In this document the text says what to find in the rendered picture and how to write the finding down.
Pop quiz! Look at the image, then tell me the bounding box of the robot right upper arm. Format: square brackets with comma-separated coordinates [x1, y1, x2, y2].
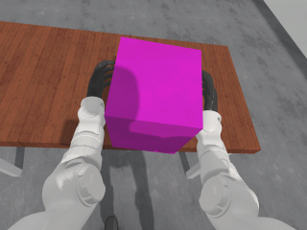
[199, 175, 296, 230]

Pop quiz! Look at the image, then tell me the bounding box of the left robot hand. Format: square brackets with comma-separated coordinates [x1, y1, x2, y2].
[86, 60, 115, 99]

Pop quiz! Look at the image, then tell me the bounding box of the robot left forearm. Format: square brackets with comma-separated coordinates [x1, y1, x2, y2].
[42, 96, 106, 205]

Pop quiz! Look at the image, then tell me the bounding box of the table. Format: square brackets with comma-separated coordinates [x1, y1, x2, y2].
[0, 21, 261, 179]

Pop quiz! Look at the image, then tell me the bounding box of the right robot hand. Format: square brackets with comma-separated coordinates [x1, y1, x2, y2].
[201, 70, 218, 112]

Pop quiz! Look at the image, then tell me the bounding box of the carton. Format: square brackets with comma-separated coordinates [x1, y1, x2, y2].
[104, 36, 203, 154]

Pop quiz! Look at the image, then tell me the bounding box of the robot left foot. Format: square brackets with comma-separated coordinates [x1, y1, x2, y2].
[105, 216, 119, 230]

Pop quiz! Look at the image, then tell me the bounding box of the robot right forearm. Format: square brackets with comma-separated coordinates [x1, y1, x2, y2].
[196, 110, 248, 188]

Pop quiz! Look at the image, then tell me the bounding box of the robot left upper arm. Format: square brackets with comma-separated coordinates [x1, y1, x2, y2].
[8, 163, 106, 230]

